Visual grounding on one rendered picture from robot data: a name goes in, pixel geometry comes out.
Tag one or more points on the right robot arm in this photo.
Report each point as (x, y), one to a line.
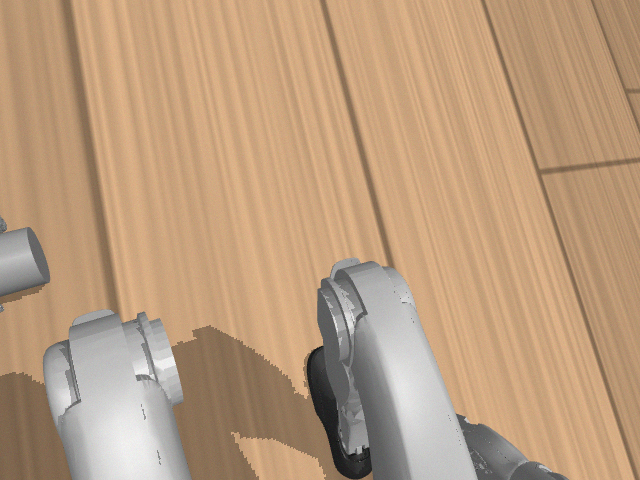
(535, 471)

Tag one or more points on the can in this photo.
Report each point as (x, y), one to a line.
(23, 264)

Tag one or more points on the right robot foot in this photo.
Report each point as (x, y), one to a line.
(351, 466)

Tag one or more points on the right robot hand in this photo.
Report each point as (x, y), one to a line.
(493, 457)

